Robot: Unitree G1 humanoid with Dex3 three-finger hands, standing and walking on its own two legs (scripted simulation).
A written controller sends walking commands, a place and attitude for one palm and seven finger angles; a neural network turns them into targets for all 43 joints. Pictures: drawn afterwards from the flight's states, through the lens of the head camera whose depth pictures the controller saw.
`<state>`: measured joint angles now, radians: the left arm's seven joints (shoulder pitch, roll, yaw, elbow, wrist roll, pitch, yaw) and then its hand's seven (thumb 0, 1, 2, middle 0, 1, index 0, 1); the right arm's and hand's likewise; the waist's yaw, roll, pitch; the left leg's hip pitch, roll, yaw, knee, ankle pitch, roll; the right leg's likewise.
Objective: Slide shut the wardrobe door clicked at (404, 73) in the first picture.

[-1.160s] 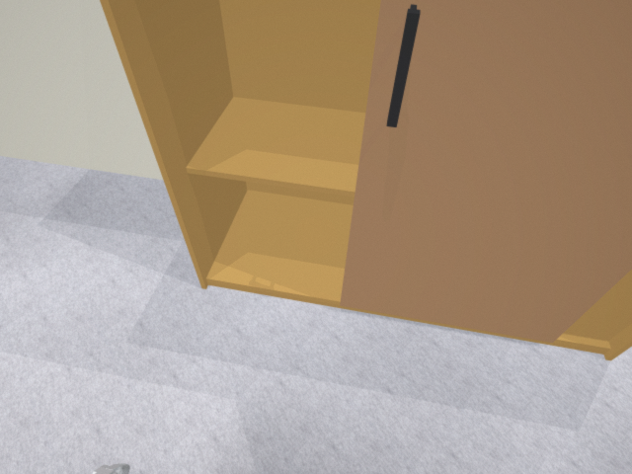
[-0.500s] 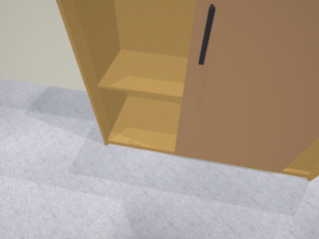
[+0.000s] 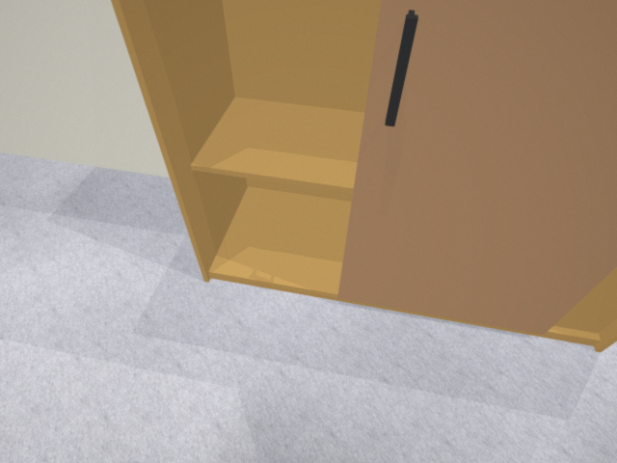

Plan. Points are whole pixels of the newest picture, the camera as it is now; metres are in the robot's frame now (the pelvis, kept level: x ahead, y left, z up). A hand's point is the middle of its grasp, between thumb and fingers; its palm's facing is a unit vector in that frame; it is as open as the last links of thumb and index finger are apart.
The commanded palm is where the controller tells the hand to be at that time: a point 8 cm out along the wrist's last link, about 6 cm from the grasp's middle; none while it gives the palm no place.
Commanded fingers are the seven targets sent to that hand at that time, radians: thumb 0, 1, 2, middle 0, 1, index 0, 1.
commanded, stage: look at it before walking up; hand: right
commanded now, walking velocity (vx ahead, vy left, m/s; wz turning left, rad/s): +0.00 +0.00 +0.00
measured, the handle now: (400, 71) +0.77 -0.12 +0.15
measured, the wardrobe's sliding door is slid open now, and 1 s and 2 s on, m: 0.51 0.51 0.51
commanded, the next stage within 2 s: turn to face it in 0.38 s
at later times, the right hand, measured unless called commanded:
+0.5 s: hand out of the picture +0.08 -0.25 -0.15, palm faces -0.03 +0.94 -0.34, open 7.4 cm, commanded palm none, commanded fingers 0.00 -0.90 -0.90 0.20 0.30 0.20 0.30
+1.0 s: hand out of the picture +0.01 -0.20 -0.19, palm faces +0.06 +0.98 -0.20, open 7.4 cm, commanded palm none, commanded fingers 0.00 -0.90 -0.90 0.20 0.30 0.20 0.30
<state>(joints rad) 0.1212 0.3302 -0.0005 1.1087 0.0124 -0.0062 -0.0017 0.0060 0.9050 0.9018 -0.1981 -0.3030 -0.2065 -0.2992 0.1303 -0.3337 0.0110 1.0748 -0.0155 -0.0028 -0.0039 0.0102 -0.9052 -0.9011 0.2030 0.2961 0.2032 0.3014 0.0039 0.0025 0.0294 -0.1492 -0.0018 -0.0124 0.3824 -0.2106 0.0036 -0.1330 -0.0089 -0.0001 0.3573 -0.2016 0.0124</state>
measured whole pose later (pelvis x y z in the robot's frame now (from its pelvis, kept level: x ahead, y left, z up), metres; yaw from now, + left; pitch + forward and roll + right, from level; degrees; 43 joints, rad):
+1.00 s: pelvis +0.02 +0.00 -0.01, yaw -3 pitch -1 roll +0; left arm 0.26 0.18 -0.01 1.11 0.03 0.01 -0.01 0.00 0.91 0.90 -0.20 -0.30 -0.20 -0.30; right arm 0.29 -0.22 0.00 1.09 -0.02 0.02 0.00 0.01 -0.91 -0.90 0.20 0.30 0.20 0.30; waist -0.01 0.02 -0.01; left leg -0.19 0.01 0.04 0.53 -0.35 0.01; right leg -0.22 0.01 0.05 0.55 -0.33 0.00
